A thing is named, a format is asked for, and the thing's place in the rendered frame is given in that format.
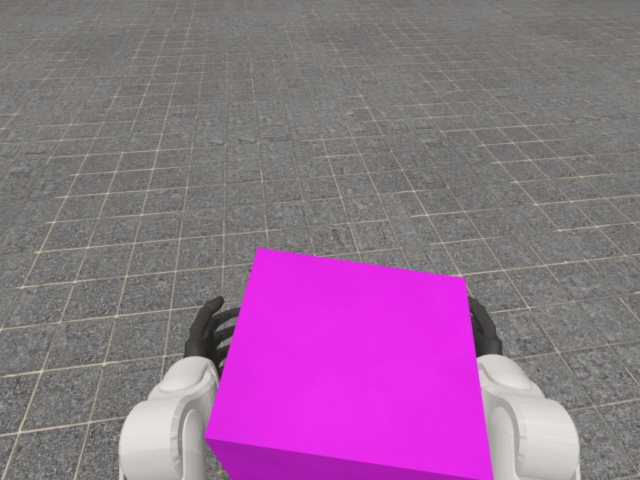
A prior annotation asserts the left robot forearm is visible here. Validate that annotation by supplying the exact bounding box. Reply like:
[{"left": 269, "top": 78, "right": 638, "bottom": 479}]
[{"left": 119, "top": 356, "right": 220, "bottom": 480}]

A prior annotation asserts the carton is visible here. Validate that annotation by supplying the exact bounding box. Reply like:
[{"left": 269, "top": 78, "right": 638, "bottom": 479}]
[{"left": 204, "top": 248, "right": 494, "bottom": 480}]

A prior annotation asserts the left robot hand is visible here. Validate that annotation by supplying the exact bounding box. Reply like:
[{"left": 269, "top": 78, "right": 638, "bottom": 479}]
[{"left": 183, "top": 296, "right": 241, "bottom": 380}]

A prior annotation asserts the right robot forearm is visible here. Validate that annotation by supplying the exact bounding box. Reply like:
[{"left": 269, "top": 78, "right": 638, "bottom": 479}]
[{"left": 476, "top": 354, "right": 581, "bottom": 480}]

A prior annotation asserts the right robot hand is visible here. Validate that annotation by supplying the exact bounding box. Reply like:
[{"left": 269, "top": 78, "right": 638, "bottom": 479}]
[{"left": 468, "top": 296, "right": 503, "bottom": 358}]

